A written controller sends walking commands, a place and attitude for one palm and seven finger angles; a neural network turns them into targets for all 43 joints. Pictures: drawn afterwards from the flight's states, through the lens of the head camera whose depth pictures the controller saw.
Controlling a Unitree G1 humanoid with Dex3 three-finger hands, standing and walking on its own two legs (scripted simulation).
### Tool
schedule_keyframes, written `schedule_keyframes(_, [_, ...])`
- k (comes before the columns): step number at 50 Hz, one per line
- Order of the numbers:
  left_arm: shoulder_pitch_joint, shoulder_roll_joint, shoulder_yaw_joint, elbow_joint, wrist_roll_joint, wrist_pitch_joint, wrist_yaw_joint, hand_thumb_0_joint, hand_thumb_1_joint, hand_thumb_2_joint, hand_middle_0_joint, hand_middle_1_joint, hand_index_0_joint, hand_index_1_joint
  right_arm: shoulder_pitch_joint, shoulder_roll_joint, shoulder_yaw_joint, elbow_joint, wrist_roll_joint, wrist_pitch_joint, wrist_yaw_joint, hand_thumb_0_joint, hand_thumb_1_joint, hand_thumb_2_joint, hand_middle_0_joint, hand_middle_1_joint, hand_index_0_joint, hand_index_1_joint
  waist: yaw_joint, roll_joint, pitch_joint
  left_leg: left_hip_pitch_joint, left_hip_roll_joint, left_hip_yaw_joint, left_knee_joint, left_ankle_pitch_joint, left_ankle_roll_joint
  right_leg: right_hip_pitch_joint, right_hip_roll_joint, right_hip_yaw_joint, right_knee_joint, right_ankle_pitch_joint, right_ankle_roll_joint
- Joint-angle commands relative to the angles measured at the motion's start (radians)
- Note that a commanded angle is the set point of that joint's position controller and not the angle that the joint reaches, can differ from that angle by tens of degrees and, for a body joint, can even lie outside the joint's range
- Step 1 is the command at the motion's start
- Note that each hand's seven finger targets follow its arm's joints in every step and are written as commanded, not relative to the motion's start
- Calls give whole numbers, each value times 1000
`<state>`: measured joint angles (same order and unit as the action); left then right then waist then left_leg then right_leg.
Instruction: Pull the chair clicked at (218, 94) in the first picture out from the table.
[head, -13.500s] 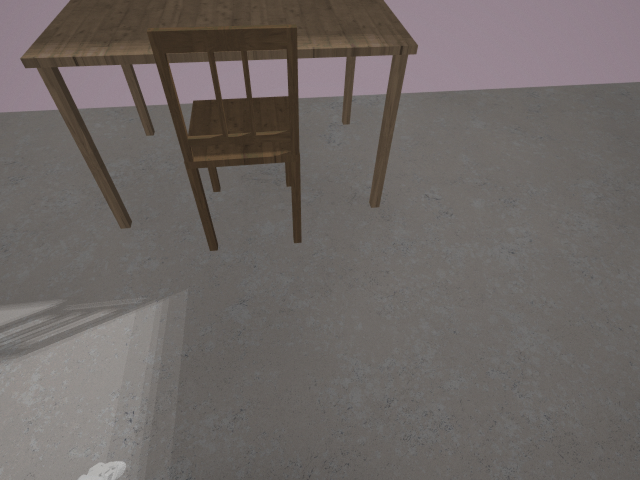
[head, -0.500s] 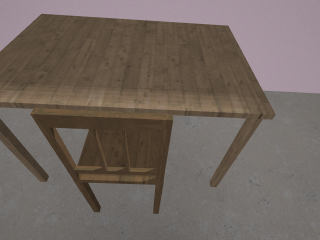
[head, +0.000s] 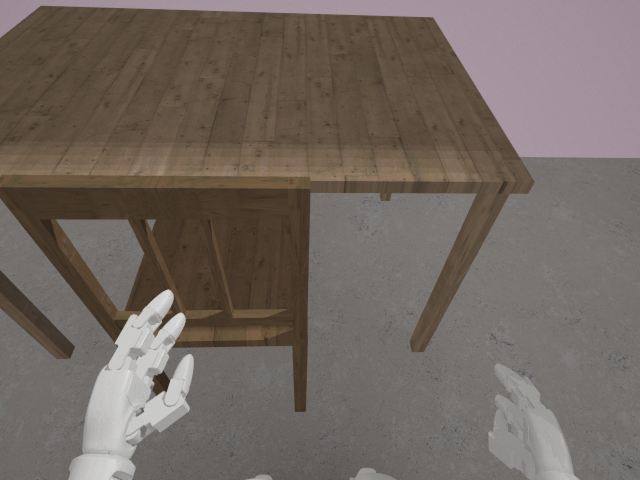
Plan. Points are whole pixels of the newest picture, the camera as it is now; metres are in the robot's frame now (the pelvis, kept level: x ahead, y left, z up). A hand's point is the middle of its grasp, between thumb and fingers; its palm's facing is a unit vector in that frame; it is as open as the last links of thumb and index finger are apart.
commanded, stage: raise the hand toward the chair's back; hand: left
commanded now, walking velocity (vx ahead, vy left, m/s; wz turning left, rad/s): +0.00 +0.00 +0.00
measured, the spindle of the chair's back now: (161, 272) +0.43 +0.26 -0.03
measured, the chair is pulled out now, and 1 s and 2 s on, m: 0.00 0.00 0.00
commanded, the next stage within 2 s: aim the fingers beside a spindle in 1.76 s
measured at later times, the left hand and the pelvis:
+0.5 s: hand (167, 397) +0.22 +0.18 +0.02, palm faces +0.07 -1.00 -0.04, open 12.9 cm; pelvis +0.01 -0.03 -0.02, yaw +2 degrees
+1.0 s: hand (132, 391) +0.22 +0.22 +0.03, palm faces +0.06 -1.00 -0.04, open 16.6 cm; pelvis +0.01 +0.02 -0.02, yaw +2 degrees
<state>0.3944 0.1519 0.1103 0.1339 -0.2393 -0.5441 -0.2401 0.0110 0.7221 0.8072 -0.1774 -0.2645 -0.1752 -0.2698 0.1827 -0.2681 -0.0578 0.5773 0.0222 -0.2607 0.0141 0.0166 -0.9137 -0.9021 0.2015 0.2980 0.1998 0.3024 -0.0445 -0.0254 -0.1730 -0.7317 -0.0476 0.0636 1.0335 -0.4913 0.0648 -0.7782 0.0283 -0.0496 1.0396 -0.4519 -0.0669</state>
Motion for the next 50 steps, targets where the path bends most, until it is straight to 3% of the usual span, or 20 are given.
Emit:
schedule_keyframes(1, [126, 175, 146, -193, -29, 21, -6, 0, 480, 720, -158, -234, -158, -234, -131, -103, -23, -267, 13, 12, -17, 0, -900, -900, 200, 300, 200, 300, 101, 39, -50, -189, -8, -45, -70, 21, -54, 84, -45, 125, -154, -141, 23])
schedule_keyframes(3, [66, 198, 187, -374, -29, -20, 63, 0, 433, 700, -153, -227, -153, -227, -70, -71, -26, -264, 3, 16, -30, 0, -900, -900, 200, 300, 200, 300, 92, 110, -148, -137, 11, -64, -33, 92, -42, 93, -35, 137, -132, -68, 19])
schedule_keyframes(4, [34, 197, 175, -458, -26, -57, 90, 0, 410, 690, -151, -223, -151, -223, -46, -60, -22, -257, -3, 16, -35, 0, -900, -900, 200, 300, 200, 300, 75, 139, -198, -117, 18, -70, -10, 144, -37, 107, -32, 140, -114, 15, 23])
schedule_keyframes(5, [-25, 214, 169, -522, -19, -96, 108, 0, 387, 680, -149, -219, -149, -219, -21, -61, -21, -236, -7, 16, -39, 0, -900, -900, 200, 300, 200, 300, 42, 102, -212, -127, 27, -84, 17, 157, -35, 88, -26, 143, -101, 53, 33])
schedule_keyframes(8, [-67, 162, 56, -480, -9, -173, 56, 0, 317, 650, -142, -208, -142, -208, -25, -70, -6, -186, -13, -9, -43, 0, -900, -900, 200, 300, 200, 300, -21, 155, -177, -147, 39, -105, 84, 165, -29, -2, -25, 144, -80, 90, 37])
schedule_keyframes(10, [-61, 158, 26, -359, -24, -149, -22, 0, 270, 630, -137, -201, -137, -201, -25, -87, 7, -158, -4, -24, -49, 0, -900, -900, 200, 300, 200, 300, -50, 110, -128, -208, 41, -112, 122, 127, -23, -10, -35, 179, -106, 62, 55])
schedule_keyframes(12, [-23, 189, 63, -256, -52, -77, -92, 0, 223, 610, -132, -194, -132, -194, -24, -99, 10, -154, 13, -27, -60, 0, -900, -900, 200, 300, 200, 300, -35, 26, -146, -268, 40, -106, 134, 90, -21, 55, -56, 218, -149, 12, 78])
schedule_keyframes(15, [10, 251, 169, -216, -98, 60, -144, 0, 153, 580, -125, -183, -125, -183, -30, -98, 8, -164, 33, -13, -77, 0, -900, -900, 200, 300, 200, 300, 19, 9, -231, -262, 37, -103, 110, 125, -23, 199, -80, 250, -180, 61, 102])
schedule_keyframes(17, [28, 269, 238, -289, -120, 103, -123, 0, 107, 560, -121, -175, -121, -175, -36, -83, 7, -177, 32, -5, -78, 0, -900, -900, 200, 300, 200, 300, 51, -5, -320, -243, 35, -108, 85, 174, -28, 300, -98, 250, -172, 176, 111])
schedule_keyframes(19, [49, 228, 237, -311, -123, 111, -81, 0, 60, 540, -116, -168, -116, -168, -40, -63, 4, -170, 28, -4, -76, 0, -900, -900, 200, 300, 200, 300, 53, -13, -305, -229, 37, -111, 63, 201, -35, 315, -102, 233, -163, 276, 118])
schedule_keyframes(20, [61, 240, 263, -283, -122, 107, -61, 0, 37, 530, -114, -164, -114, -164, -49, -59, 5, -161, 23, -1, -75, 0, -900, -900, 200, 300, 200, 300, 64, -31, -298, -240, 37, -113, 63, 206, -38, 325, -100, 232, -152, 298, 118])
schedule_keyframes(22, [71, 205, 233, -287, -105, 74, -35, 0, -10, 510, -109, -157, -109, -157, -37, -52, -1, -144, 16, -6, -68, 0, -900, -900, 200, 300, 200, 300, 55, -11, -269, -233, 41, -114, 44, 220, -43, 304, -97, 210, -135, 347, 111])
schedule_keyframes(24, [71, 186, 203, -246, -86, 49, -26, 0, -57, 490, -104, -150, -104, -150, -33, -61, -5, -135, 14, -5, -64, 0, -900, -900, 200, 300, 200, 300, 38, -41, -220, -241, 40, -111, 35, 201, -40, 251, -88, 190, -134, 287, 105])
schedule_keyframes(26, [49, 191, 186, -228, -78, 28, -36, 0, -103, 470, -100, -142, -100, -142, -33, -71, -4, -139, 13, -6, -64, 0, -900, -900, 200, 300, 200, 300, 31, -28, -192, -249, 38, -107, 41, 185, -36, 215, -90, 198, -139, 243, 104])
schedule_keyframes(30, [46, 200, 177, -247, -85, -2, -42, 0, -197, 430, -90, -128, -90, -128, -25, -87, -10, -149, 15, -15, -67, 0, -900, -900, 200, 300, 200, 300, 37, -2, -198, -199, 38, -104, 15, 185, -29, 170, -67, 153, -133, 156, 76])
schedule_keyframes(32, [29, 215, 184, -290, -85, -20, -29, 0, -243, 410, -86, -120, -86, -120, -15, -91, -11, -151, 14, -18, -68, 0, -900, -900, 200, 300, 200, 300, 42, 35, -226, -161, 37, -101, -4, 197, -27, 159, -55, 124, -122, 138, 60])
schedule_keyframes(34, [16, 205, 164, -311, -81, -28, -15, 0, -290, 390, -81, -113, -81, -113, -15, -93, -8, -154, 12, -18, -68, 0, -900, -900, 200, 300, 200, 300, 39, 70, -212, -128, 39, -105, -24, 203, -27, 123, -43, 88, -110, 122, 48])
schedule_keyframes(38, [0, 198, 142, -300, -65, -19, 10, 0, -383, 350, -72, -98, -72, -98, -15, -104, -2, -165, 8, -7, -65, 0, -900, -900, 200, 300, 200, 300, 32, 81, -185, -90, 42, -122, -53, 187, -34, 58, -27, 33, -90, 92, 39])
schedule_keyframes(43, [-22, 205, 130, -308, -58, 21, 4, 0, -500, 300, -60, -80, -60, -80, -2, -113, 5, -186, 8, 13, -64, 0, -900, -900, 200, 300, 200, 300, 30, 95, -205, -31, 47, -141, -73, 229, -47, 43, -18, 2, -82, 122, 34])
schedule_keyframes(50, [-80, 232, 145, -306, -53, 61, 3, 0, -500, 300, -60, -80, -60, -80, 5, -122, 16, -200, 5, 30, -66, 0, -900, -900, 200, 300, 200, 300, 29, 96, -187, -1, 56, -174, -96, 248, -72, 8, -10, -21, -76, 102, 29])
